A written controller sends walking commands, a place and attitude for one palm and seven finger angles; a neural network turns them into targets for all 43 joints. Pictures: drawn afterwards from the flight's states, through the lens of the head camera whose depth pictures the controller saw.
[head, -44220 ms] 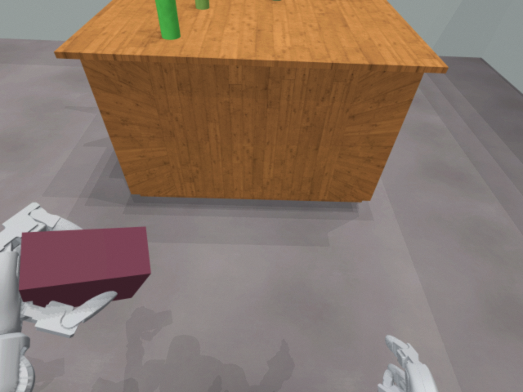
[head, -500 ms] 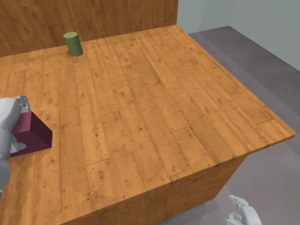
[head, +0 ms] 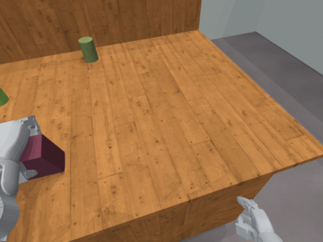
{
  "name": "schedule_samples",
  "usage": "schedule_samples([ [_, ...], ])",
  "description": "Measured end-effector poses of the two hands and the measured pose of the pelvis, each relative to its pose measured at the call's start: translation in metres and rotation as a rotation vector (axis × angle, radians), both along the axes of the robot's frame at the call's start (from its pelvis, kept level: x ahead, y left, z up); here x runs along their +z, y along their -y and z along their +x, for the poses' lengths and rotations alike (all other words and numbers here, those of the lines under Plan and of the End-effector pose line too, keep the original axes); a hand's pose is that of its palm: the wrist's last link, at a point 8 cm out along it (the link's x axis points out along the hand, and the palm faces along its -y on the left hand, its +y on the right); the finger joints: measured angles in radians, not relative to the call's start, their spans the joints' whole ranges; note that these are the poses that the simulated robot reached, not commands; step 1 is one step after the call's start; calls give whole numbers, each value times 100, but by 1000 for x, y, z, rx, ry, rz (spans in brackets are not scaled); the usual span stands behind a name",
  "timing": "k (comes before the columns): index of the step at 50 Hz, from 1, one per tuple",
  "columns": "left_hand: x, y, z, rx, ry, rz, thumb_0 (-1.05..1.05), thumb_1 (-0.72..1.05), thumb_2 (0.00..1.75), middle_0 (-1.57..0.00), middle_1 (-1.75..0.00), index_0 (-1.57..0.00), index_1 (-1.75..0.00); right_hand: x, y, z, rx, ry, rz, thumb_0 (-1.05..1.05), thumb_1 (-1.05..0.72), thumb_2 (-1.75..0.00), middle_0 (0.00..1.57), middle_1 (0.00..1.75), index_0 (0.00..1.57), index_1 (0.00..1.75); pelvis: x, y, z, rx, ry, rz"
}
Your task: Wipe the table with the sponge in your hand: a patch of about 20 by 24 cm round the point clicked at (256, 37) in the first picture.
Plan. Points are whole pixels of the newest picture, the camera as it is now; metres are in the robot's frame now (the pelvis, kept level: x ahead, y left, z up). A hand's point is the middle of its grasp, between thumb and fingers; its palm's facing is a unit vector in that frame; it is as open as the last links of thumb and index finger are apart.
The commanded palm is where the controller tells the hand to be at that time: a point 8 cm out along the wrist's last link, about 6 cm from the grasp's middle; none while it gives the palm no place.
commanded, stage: wipe back along the first lane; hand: left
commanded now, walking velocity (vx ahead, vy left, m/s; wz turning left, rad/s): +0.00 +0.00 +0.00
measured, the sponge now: (32, 163) +0.24 +0.36 +0.08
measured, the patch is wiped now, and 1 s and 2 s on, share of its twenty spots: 1.00 1.00 1.00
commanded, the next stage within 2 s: lift the sponge slowly off the table in 0.30 s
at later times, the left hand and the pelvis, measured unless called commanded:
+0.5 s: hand (20, 166) +0.20 +0.33 +0.13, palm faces +0.11 -0.04 -0.99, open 9.6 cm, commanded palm +0.15 +0.31 +0.16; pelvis +0.00 -0.01 +0.00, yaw -1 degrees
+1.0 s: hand (19, 172) +0.19 +0.32 +0.14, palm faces +0.07 -0.05 -1.00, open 9.6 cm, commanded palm +0.14 +0.31 +0.19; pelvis -0.02 -0.03 +0.00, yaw +0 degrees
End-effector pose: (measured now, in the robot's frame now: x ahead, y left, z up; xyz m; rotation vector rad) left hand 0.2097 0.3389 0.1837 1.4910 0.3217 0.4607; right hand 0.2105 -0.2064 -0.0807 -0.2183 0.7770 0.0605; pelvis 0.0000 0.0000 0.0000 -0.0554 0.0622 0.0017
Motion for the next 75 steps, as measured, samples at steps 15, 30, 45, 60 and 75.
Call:
schedule_samples([
  [15, 2, 16, -27, -23, 22, -11, 1, -44, 102, -66, -146, -72, -152, 3, 7, -1, -15, 19, -1, 1, -91, -90, 20, 30, 21, 30, -2, 2, 2, -17, 10, 0],
  [30, 2, 22, -35, -6, 11, -15, 1, -46, 103, -69, -144, -75, -149, 4, 7, -2, -5, 24, -11, 1, -91, -90, 20, 30, 20, 29, -2, 9, -5, -12, 30, 4],
  [45, 5, 28, -45, -23, -18, -31, 1, -48, 103, -73, -140, -79, -146, 7, 11, -5, 22, 35, -32, 1, -91, -90, 20, 30, 20, 29, 0, 21, -14, -2, 63, 12],
  [60, 13, 34, -60, -33, -55, -21, 1, -50, 104, -76, -137, -82, -143, 11, 20, -10, 31, 65, -39, 1, -91, -90, 20, 30, 21, 30, 2, 34, -24, 8, 100, 19],
  [75, 31, 34, -56, -22, -36, -8, 0, -50, 104, -77, -136, -82, -142, 17, 26, -17, 25, 112, -45, 2, -90, -89, 20, 30, 21, 30, 4, 44, -44, 22, 130, 29],
])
